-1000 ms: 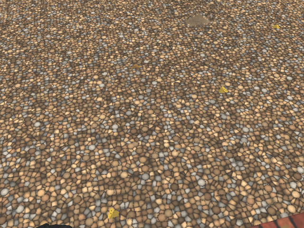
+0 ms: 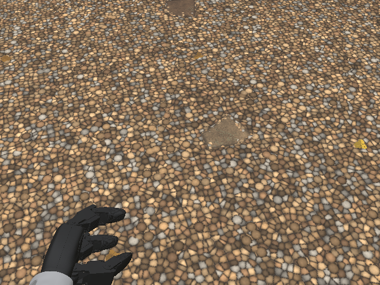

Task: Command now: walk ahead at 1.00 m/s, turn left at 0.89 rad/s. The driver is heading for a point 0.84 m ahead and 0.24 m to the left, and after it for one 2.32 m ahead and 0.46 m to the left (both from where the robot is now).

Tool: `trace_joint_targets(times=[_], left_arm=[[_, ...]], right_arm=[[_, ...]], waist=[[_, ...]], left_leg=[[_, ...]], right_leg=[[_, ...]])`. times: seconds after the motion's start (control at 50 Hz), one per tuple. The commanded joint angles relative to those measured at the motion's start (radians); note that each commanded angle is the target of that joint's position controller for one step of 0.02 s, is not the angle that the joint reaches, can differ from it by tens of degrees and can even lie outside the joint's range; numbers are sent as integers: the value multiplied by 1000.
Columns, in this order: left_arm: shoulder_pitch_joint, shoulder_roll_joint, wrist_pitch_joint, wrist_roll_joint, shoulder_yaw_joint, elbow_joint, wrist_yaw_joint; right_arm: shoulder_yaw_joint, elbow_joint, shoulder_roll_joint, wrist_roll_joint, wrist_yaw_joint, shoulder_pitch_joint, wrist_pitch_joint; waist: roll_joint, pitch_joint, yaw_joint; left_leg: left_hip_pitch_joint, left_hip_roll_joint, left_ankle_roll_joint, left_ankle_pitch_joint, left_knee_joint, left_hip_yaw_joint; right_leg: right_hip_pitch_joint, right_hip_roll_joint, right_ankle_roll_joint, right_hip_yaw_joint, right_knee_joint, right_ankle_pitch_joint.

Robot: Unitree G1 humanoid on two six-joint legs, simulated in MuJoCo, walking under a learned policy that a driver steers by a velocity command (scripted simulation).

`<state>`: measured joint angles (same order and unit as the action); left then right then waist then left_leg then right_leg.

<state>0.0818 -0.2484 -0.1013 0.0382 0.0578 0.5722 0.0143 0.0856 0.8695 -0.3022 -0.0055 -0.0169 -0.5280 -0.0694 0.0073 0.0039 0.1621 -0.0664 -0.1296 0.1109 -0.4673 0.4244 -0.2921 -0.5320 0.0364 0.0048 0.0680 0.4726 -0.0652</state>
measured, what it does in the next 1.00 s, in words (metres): walks ahead, turning left: left foot, then right foot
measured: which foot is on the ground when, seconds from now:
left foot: down 0.00-0.02, up 0.04-0.36, down 0.38-0.86, up 0.88-1.00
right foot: down 0.00-0.38, up 0.40-0.84, down 0.86-1.00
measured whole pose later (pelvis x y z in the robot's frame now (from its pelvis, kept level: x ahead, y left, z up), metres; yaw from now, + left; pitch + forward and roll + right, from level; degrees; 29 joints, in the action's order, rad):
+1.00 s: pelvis +0.45 -0.03 +0.02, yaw +50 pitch +0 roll +1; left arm -0.17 -0.29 0.03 0.02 -0.03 0.68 -0.03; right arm 0.10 0.69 -0.37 0.02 -0.02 -0.21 0.06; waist -0.05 0.05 0.01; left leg 0.47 -0.20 -0.02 -0.42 1.05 -0.20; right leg -0.26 -0.03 -0.03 0.06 0.45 -0.19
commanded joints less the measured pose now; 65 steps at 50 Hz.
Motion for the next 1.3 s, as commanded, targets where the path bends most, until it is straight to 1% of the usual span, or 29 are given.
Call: trace_joint_targets(times=[0.02, 0.04, 0.06, 0.08, 0.1, 0.14, 0.22, 0.28, 0.34, 0.36, 0.38, 0.4, 0.42, 0.44, 0.46, 0.52, 0.62, 0.7, 0.82, 0.84, 0.88, 0.9, 0.94, 1.0, 1.06, 1.18, 1.24, 1.28, 1.3], left_arm=[[-618, -301, -13, 27, -130, 71, -57], [-524, -379, 0, 37, -151, 72, -48], [-423, -249, 9, 31, -141, 46, -44], [-373, -150, 7, 23, -114, 48, -39], [-371, -114, 4, 27, -104, 72, -34], [-421, -94, -5, 1, -97, 129, -31], [-307, -118, -13, -36, -107, 144, -28], [-245, -158, -14, -42, -123, 142, -29], [-285, -223, -4, -62, -146, 137, -30], [-283, -231, 8, -68, -150, 125, -26], [-306, -200, 22, -57, -145, 128, -19], [-407, -121, 43, -27, -130, 122, -13], [-543, -152, 67, -13, -129, 67, -27], [-500, -185, 76, 1, -120, 69, -37], [-424, -204, 84, 1, -121, 61, -41], [-377, -191, 122, 15, -119, 60, -51], [-296, -124, 140, -8, -100, 36, -49], [-192, -123, 143, -16, -98, 9, -48], [-250, -136, 115, -32, -105, 39, -60], [-270, -144, 109, -24, -110, 45, -67], [-193, -288, 113, 2, -133, 0, -69], [-231, -258, 119, 1, -136, 24, -58], [-181, -174, 119, -19, -116, 24, -43], [-197, -161, 116, -20, -114, 32, -40], [-322, -188, 109, -12, -129, 82, -20], [-409, -217, 82, -18, -154, 155, -5], [-375, -215, 91, -27, -161, 163, 1], [-328, -185, 94, -33, -158, 152, -5], [-260, -114, 82, -30, -137, 112, -2]], right_arm=[[11, -116, -70, 11, 7, 136, -33], [-19, -188, -7, -41, 6, 15, -27], [-11, -146, -93, -8, 21, 112, 0], [-4, -150, -111, 12, 17, 211, 12], [-1, -154, -101, 21, 10, 249, 23], [-2, -180, -59, 42, -5, 271, 57], [-25, -286, -20, 38, -40, 373, 80], [-31, -274, -29, 37, -69, 349, 79], [-8, -243, -87, 54, -59, 224, 84], [9, -218, -118, 61, -47, 121, 80], [27, -189, -155, 61, -24, 64, 73], [50, -217, -255, 31, 0, 143, 82], [67, -291, -334, 20, -6, 146, 82], [72, -328, -302, 9, 7, 219, 97], [53, -326, -233, 9, 17, 275, 105], [24, -282, -149, 10, 19, 309, 98], [44, -260, -186, 28, 9, 298, 98], [54, -259, -187, 27, 4, 289, 118], [47, -249, -155, 24, -1, 299, 120], [39, -243, -141, 14, 5, 294, 117], [24, -266, -91, 4, 18, 241, 111], [44, -256, -179, 45, 19, 265, 107], [39, -221, -161, 36, 9, 239, 113], [24, -200, -137, 23, -2, 230, 129], [5, -206, -125, 39, -22, 281, 122], [-30, -198, -91, 39, -35, 390, 74], [-43, -173, -75, 26, -21, 352, 56], [-46, -118, -74, 27, 4, 210, 36], [-33, -86, -126, 35, 16, 86, 22]], waist=[[112, -382, -360], [446, -505, -231], [210, -309, -242], [76, -160, -250], [7, -83, -231], [71, -34, -192], [143, 9, -113], [111, 2, -82], [74, -73, -29], [55, -123, 15], [-34, -130, 29], [-232, -94, -61], [-181, -377, -103], [-83, -417, -83], [-9, -254, -106], [6, -77, -178], [4, -147, -165], [-66, -92, -132], [-162, -74, -150], [-139, -66, -169], [207, -52, -134], [135, -40, -148], [62, -15, -112], [119, -31, -125], [189, -34, -191], [165, 22, -220], [154, 56, -177], [44, 58, -90], [-105, 12, -24]], left_leg=[[498, 61, 30, 269, 718, 37], [774, 9, 5, -53, 970, 150], [888, 106, 5, 54, 1022, 184], [890, 139, -11, 127, 965, 209], [859, 158, -33, 127, 934, 221], [841, 184, -57, 70, 872, 234], [766, 181, -71, 243, 591, 288], [444, 108, -57, 538, 282, 403], [255, 42, 14, 487, 242, 426], [132, 29, 51, 478, 208, 399], [20, 47, 85, 542, 127, 331], [-55, 242, 133, 1205, 172, 82], [-269, 472, 344, 1485, 138, -309], [-209, 476, 370, 1027, 2, -406], [-22, 419, 330, 756, -66, -342], [286, 267, 209, 759, -99, -168], [339, 193, 154, 701, -67, -174], [346, 155, 104, 332, -105, -272], [354, 125, 20, 399, -32, -316], [397, 93, -18, 312, 7, -296], [610, -137, -111, -101, 355, 60], [584, -69, -125, -80, 539, 81], [537, -47, -133, 21, 668, 82], [552, -51, -152, 44, 759, 127], [633, -12, -140, 69, 624, 151], [504, 69, -111, 47, 303, 265], [269, 62, -57, 66, 48, 328], [-34, 65, -17, 217, -98, 348], [-233, 229, 14, 37, -157, 135]], right_leg=[[912, 297, -63, 273, 44, -457], [1030, 508, -186, 857, -175, -694], [886, 440, -190, 759, -194, -661], [756, 380, -171, 505, -152, -327], [654, 344, -163, 336, -126, 96], [567, 283, -121, 120, -99, 463], [410, 238, -89, -106, -190, 550], [266, 157, -42, -283, -151, 479], [316, 199, -26, -287, 137, 698], [279, 207, -17, -274, 338, 629], [171, 139, 9, -275, 607, 159], [-26, -18, 45, -304, 989, -604], [-152, -61, 87, -82, 1195, -634], [-186, -28, 76, 7, 1160, -529], [-178, 5, 70, 24, 1043, -466], [-24, 36, 68, 11, 756, -419], [52, -11, 64, 25, 545, -313], [47, -58, 46, 54, 408, -259], [287, -108, 2, 32, 53, -233], [370, -82, -8, 39, -84, -177], [421, 319, -168, 489, -279, -226], [334, 332, -242, 493, -238, -95], [285, 213, -212, 296, -186, 36], [345, 146, -191, 181, -149, 217], [452, 136, -171, 268, -268, -490], [412, 164, -179, 272, -326, -503], [242, 135, -180, 198, -291, -452], [2, 79, -141, 129, -147, -470], [-214, 7, -102, 41, 102, -467]])
Next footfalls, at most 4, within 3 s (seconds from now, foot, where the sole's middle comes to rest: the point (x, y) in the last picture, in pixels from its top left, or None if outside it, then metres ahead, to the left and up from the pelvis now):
0.38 left None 0.46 0.10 -0.76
0.86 right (181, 251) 0.58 -0.04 -0.76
1.30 left None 0.40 0.07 -0.76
1.72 right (93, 200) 0.83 0.27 -0.76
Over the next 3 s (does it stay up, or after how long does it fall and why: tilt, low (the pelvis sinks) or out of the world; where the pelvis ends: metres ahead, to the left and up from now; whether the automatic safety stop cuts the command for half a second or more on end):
stays up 0.98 0.44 0.01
